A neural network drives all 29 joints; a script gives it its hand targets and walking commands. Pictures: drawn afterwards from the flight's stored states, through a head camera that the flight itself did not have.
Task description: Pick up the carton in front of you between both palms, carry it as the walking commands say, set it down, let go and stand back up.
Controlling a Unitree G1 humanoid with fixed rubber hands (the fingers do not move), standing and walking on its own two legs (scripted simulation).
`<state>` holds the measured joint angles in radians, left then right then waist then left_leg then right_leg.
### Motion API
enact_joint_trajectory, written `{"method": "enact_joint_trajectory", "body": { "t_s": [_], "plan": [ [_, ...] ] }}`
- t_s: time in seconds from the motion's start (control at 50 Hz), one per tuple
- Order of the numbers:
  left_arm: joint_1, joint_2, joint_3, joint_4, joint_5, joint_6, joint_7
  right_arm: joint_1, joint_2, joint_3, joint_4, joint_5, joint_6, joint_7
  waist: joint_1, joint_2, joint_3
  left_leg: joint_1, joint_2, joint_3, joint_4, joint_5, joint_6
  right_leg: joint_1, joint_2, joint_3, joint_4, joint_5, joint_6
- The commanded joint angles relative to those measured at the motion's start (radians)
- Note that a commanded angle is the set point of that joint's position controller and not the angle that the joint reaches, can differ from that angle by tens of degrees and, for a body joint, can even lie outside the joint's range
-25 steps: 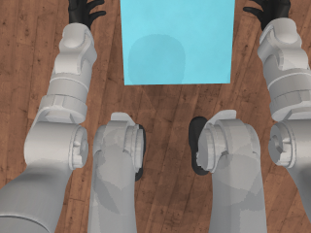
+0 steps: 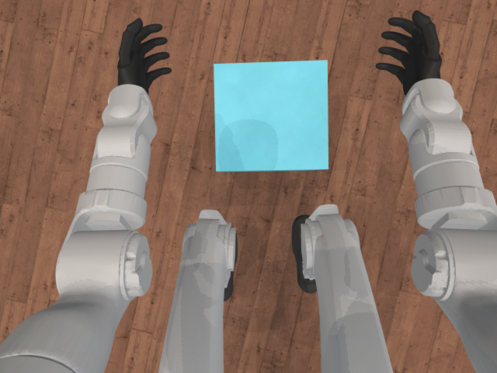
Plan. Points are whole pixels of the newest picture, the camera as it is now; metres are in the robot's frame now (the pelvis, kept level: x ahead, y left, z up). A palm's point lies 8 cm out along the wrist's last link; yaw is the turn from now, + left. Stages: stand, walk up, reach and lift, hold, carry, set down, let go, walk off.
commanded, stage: set down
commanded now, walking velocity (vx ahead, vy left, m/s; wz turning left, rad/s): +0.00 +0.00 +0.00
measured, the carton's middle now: (269, 126) +0.47 -0.02 -0.37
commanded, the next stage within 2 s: let go in 0.40 s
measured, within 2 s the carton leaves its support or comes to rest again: neither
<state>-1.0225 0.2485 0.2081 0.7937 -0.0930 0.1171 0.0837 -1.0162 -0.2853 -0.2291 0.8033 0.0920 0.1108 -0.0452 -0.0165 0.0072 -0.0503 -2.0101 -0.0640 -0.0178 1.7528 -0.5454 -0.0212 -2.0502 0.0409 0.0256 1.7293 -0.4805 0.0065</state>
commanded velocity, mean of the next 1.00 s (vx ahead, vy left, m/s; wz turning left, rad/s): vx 0.00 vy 0.00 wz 0.00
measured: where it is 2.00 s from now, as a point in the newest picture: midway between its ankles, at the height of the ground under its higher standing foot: (265, 271)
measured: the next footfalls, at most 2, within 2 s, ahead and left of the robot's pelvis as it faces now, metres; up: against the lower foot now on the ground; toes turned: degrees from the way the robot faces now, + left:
none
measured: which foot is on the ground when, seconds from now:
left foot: down 0.00-1.00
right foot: down 0.00-1.00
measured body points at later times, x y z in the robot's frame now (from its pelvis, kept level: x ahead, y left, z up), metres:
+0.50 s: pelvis +0.03 +0.00 +0.14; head +0.31 -0.01 +0.49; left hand +0.51 +0.18 +0.03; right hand +0.49 -0.23 +0.03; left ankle +0.09 +0.12 -0.46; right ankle +0.10 -0.11 -0.46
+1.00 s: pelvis +0.10 +0.00 +0.25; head +0.25 -0.01 +0.68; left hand +0.37 +0.22 +0.15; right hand +0.35 -0.24 +0.15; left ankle +0.09 +0.12 -0.46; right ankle +0.10 -0.11 -0.46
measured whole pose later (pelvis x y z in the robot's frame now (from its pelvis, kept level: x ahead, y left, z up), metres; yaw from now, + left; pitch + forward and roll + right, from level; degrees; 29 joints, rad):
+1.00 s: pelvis +0.10 +0.00 +0.25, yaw -1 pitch +22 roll +0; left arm -0.08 0.18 0.11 0.56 0.02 -0.02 -0.03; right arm -0.07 -0.19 -0.10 0.56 0.00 -0.02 0.04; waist -0.01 0.00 -0.08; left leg -0.74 -0.03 -0.06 0.67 -0.32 0.00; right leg -0.77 0.04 0.04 0.66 -0.28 -0.01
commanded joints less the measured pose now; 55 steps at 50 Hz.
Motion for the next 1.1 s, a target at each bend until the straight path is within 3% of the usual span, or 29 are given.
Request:
{"method": "enact_joint_trajectory", "body": {
  "t_s": [0.0, 0.42, 0.58, 0.7, 0.9, 0.98, 1.08],
  "plan": [
    [-0.197, 0.108, 0.02, -0.147, 0.008, -0.007, -0.01, -0.193, -0.117, -0.021, -0.149, -0.008, -0.005, 0.008, -0.008, -0.012, -1.087, 0.536, -0.026, 0.088, -0.237, 0.268, -0.016, 0.745, 0.029, -0.08, -0.205, 0.304, 0.029],
    [-0.034, 0.052, 0.072, -0.087, 0.1, -0.046, -0.078, -0.034, -0.044, -0.07, -0.091, -0.095, -0.042, 0.054, 0.002, -0.012, -0.927, 0.816, -0.007, 0.043, -0.654, 0.385, -0.02, 1.039, 0.015, -0.036, -0.621, 0.418, 0.027],
    [0.287, 0.035, 0.036, -0.19, 0.175, -0.045, -0.078, 0.284, -0.03, -0.027, -0.198, -0.168, -0.04, 0.066, 0.004, -0.017, -0.949, 1.064, -0.004, 0.032, -0.807, 0.485, -0.015, 1.311, 0.012, -0.027, -0.77, 0.518, 0.014],
    [0.479, 0.019, -0.008, -0.297, 0.14, -0.08, -0.094, 0.474, -0.012, 0.021, -0.295, -0.139, -0.075, 0.079, 0.001, -0.016, -0.765, 1.181, 0.008, 0.01, -0.922, 0.528, -0.003, 1.448, 0.0, 0.003, -0.875, 0.584, 0.003],
    [0.896, 0.022, -0.066, -0.291, 0.111, -0.147, -0.111, 0.896, 0.014, 0.093, -0.308, -0.094, -0.141, 0.086, 0.009, -0.019, -0.553, 1.378, 0.02, -0.011, -1.086, 0.64, -0.003, 1.69, -0.017, 0.031, -1.027, 0.756, 0.007],
    [1.024, 0.023, -0.084, -0.337, 0.105, -0.163, -0.117, 1.025, 0.007, 0.115, -0.355, -0.088, -0.158, 0.085, 0.009, -0.01, -0.449, 1.524, 0.024, -0.018, -1.174, 0.656, -0.003, 1.778, -0.014, 0.026, -1.119, 0.747, 0.009],
    [1.154, 0.029, -0.11, -0.394, 0.095, -0.163, -0.125, 1.164, -0.003, 0.132, -0.411, -0.087, -0.158, 0.093, 0.012, 0.005, -0.272, 1.728, 0.03, -0.021, -1.29, 0.639, 0.002, 1.86, -0.004, 0.003, -1.244, 0.641, 0.011]
  ]
}}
